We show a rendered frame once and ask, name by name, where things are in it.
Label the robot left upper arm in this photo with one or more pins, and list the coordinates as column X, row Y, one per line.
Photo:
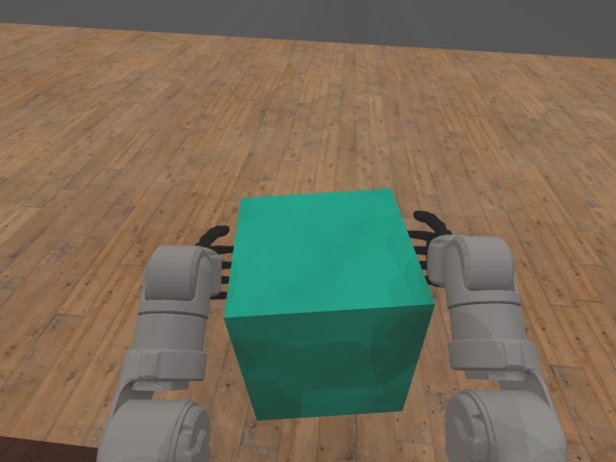
column 155, row 430

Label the left robot forearm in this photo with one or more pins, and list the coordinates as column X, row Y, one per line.
column 167, row 351

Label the robot right upper arm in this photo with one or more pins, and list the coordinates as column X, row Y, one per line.
column 502, row 426

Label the right robot hand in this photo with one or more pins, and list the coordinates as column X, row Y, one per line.
column 440, row 229

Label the right robot forearm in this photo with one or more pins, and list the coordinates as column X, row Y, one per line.
column 487, row 326

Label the carton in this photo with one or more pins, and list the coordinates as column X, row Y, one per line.
column 327, row 305

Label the left robot hand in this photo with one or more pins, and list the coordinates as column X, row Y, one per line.
column 206, row 240

